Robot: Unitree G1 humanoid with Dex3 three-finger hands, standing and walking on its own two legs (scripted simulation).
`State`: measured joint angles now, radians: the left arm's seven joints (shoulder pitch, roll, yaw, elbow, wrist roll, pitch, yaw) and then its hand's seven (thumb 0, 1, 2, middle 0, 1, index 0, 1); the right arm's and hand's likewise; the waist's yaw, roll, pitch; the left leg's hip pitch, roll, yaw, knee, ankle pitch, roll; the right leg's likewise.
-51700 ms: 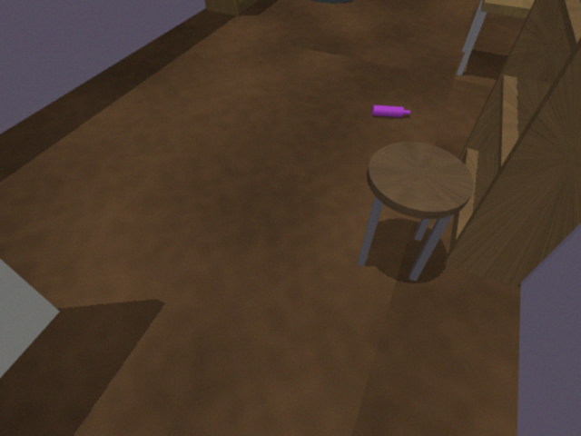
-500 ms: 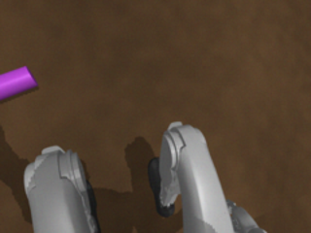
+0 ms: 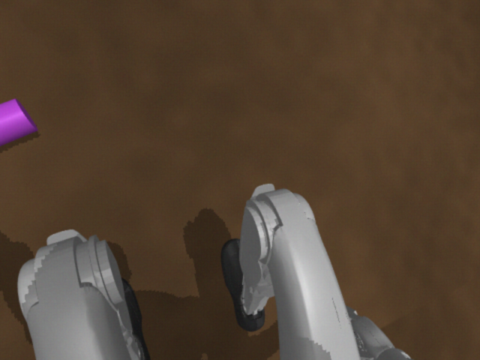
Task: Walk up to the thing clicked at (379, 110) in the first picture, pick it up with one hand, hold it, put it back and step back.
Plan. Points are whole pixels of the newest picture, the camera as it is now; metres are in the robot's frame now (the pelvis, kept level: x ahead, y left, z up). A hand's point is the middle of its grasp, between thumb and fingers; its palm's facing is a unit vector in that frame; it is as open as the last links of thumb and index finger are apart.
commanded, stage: rise first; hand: left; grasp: from above
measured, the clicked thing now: out of the picture +0.48 +0.37 -0.28
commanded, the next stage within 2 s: none
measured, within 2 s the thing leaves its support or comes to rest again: neither
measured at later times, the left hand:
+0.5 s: hand out of the picture +0.45 +0.40 -0.17, palm faces -0.39 -0.21 -0.90, open 14.2 cm
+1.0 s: hand out of the picture +0.44 +0.39 -0.16, palm faces -0.39 -0.20 -0.90, open 14.2 cm
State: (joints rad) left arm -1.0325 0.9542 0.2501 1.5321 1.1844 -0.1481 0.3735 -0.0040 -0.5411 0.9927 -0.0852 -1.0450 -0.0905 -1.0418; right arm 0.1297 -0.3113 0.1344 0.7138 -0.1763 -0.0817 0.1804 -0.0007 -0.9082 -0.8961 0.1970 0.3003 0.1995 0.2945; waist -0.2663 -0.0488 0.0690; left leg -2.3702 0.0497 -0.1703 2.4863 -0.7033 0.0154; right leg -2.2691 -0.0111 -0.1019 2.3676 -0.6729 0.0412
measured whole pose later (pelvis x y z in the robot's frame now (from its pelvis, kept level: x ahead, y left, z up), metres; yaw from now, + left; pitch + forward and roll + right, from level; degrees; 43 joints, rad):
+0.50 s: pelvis +0.00 +0.00 +0.00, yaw +0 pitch +32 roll -11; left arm -1.02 0.99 0.25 1.50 1.19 -0.16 0.34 0.00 -0.56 1.01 -0.08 -1.03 -0.08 -1.04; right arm 0.14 -0.32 0.15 0.70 -0.18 -0.07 0.20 0.00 -0.91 -0.90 0.20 0.30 0.20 0.29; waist -0.27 -0.05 0.06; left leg -2.37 0.04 -0.18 2.48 -0.70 0.02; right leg -2.26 -0.01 -0.11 2.35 -0.67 0.05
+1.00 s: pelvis +0.00 +0.00 +0.01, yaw +0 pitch +32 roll -11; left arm -1.03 0.97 0.23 1.51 1.19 -0.15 0.32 0.00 -0.56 1.02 -0.08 -1.04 -0.08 -1.05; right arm 0.15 -0.31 0.14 0.70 -0.16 -0.07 0.20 0.00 -0.91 -0.90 0.20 0.30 0.20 0.29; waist -0.27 -0.04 0.04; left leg -2.37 0.04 -0.17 2.47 -0.69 0.02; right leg -2.26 -0.01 -0.10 2.35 -0.66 0.05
